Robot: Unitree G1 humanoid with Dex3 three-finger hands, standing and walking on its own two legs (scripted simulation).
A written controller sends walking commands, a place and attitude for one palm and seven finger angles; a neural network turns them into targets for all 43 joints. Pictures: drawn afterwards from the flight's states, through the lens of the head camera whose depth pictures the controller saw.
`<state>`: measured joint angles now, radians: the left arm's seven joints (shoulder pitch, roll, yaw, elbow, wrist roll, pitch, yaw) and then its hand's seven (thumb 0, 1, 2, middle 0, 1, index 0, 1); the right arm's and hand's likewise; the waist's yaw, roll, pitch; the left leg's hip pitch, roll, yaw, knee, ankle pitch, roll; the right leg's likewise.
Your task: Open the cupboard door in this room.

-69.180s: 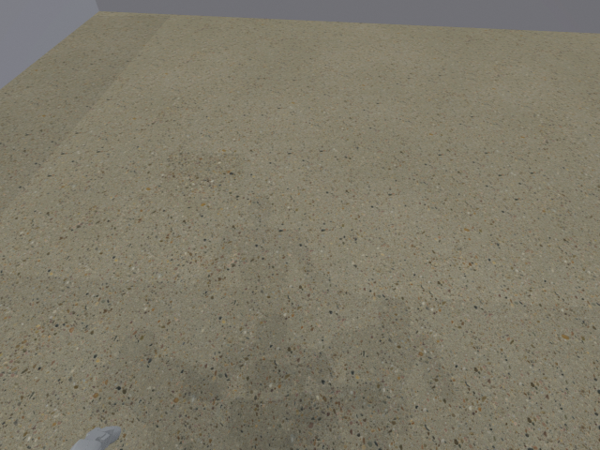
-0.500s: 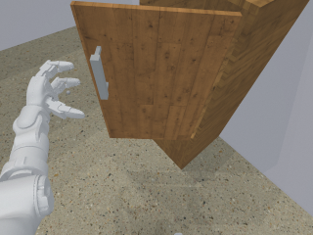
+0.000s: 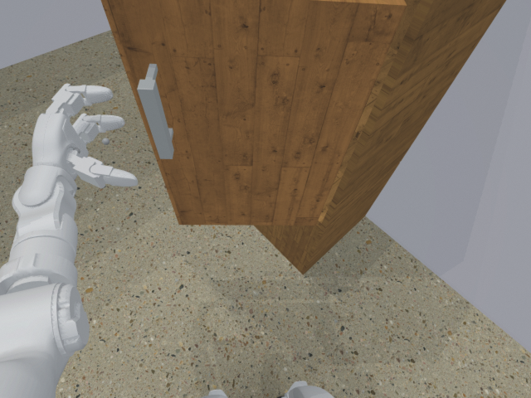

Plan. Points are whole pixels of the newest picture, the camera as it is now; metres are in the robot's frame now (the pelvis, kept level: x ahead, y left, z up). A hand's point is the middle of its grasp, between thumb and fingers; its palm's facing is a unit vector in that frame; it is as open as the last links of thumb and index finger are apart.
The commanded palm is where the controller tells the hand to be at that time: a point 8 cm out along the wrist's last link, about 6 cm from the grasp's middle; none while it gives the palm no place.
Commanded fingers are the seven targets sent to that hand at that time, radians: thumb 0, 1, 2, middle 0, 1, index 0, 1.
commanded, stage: move the hooked fingers beside the handle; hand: left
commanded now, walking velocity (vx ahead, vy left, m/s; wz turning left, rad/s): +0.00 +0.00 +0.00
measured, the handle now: (160, 114) +0.53 +0.14 +0.10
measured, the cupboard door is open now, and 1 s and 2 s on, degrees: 49 49 49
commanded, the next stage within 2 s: slide the fingers in behind the handle in 0.40 s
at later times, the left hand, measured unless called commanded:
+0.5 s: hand (102, 139) +0.47 +0.22 +0.10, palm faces +0.01 -1.00 +0.00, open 14.0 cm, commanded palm +0.45 +0.26 +0.10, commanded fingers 0.00 -0.50 0.30 -0.30 -1.20 -0.30 -1.20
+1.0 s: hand (123, 137) +0.48 +0.19 +0.10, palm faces -0.02 -1.00 +0.02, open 14.0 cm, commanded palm +0.44 +0.24 +0.10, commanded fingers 0.00 -0.50 0.30 -0.30 -1.20 -0.30 -1.20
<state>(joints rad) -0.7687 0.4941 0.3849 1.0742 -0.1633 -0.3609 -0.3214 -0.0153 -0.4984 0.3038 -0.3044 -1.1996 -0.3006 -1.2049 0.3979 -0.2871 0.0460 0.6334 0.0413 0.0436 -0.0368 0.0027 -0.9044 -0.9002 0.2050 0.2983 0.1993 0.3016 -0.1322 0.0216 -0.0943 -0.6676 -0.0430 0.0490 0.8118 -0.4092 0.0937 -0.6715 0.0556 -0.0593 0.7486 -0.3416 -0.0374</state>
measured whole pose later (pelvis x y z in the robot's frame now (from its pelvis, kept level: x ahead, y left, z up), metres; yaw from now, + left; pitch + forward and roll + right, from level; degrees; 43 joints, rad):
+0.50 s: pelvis +0.01 +0.00 +0.00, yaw +0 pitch +15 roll -3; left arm -0.77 0.51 0.37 1.08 -0.17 -0.33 -0.33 -0.02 -0.50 0.30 -0.30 -1.20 -0.30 -1.21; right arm 0.36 -0.28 0.05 0.62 0.05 0.06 -0.04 0.00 -0.90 -0.90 0.20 0.30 0.20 0.30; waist -0.12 0.02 -0.10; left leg -0.65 -0.04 0.04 0.81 -0.42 0.09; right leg -0.65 0.06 -0.07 0.73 -0.35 -0.04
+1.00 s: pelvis +0.01 +0.00 +0.00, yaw +0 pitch +15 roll -2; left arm -0.75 0.45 0.34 1.04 -0.18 -0.32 -0.30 -0.01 -0.50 0.30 -0.30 -1.20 -0.30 -1.20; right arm 0.39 -0.28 0.04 0.63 0.05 0.07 -0.02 0.00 -0.90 -0.90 0.20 0.30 0.20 0.30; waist -0.12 0.03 -0.12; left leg -0.64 -0.04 0.04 0.80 -0.42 0.09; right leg -0.64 0.06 -0.06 0.73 -0.35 -0.04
